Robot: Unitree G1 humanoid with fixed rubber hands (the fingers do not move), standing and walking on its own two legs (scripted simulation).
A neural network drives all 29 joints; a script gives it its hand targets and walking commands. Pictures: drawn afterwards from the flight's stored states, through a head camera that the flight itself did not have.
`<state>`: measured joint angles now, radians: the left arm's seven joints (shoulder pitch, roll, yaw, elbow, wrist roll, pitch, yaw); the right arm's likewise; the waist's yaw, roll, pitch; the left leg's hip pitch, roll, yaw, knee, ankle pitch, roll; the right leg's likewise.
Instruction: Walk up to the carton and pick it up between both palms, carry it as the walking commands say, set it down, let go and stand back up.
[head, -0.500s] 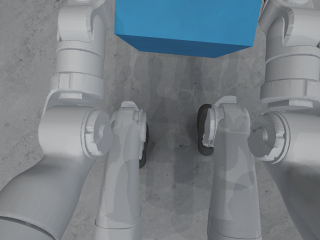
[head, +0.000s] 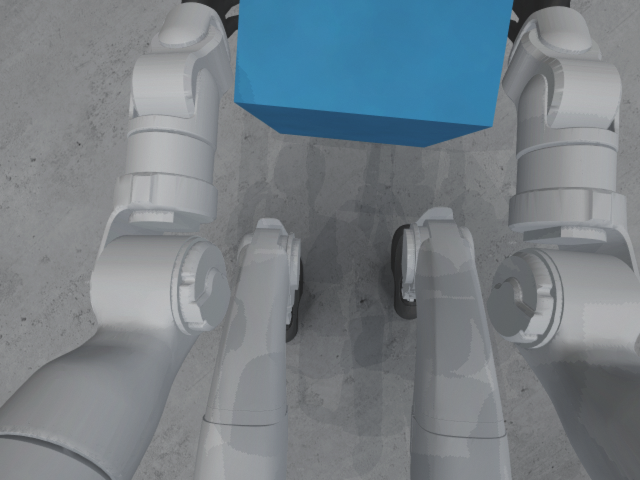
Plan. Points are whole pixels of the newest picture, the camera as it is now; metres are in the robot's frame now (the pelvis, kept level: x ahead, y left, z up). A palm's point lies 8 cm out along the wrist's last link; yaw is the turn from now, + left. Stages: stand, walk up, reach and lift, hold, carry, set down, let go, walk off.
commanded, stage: reach and lift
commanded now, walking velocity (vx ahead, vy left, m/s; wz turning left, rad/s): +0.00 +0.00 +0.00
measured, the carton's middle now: (365, 41) +0.54 -0.03 -0.12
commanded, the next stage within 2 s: none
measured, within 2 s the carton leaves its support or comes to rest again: neither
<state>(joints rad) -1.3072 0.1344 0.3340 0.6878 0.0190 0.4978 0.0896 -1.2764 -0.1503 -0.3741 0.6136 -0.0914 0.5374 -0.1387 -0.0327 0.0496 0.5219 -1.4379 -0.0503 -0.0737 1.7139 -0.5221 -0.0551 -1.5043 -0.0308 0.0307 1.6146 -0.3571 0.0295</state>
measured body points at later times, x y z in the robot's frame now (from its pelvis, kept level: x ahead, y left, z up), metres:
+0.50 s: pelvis +0.01 +0.00 +0.06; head +0.27 -0.02 +0.42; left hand +0.52 +0.13 +0.02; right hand +0.51 -0.18 +0.01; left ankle +0.14 +0.13 -0.50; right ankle +0.19 -0.14 -0.50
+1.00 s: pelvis +0.02 +0.00 +0.12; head +0.23 -0.02 +0.51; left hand +0.50 +0.13 +0.09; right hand +0.49 -0.17 +0.09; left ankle +0.14 +0.13 -0.50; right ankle +0.19 -0.14 -0.50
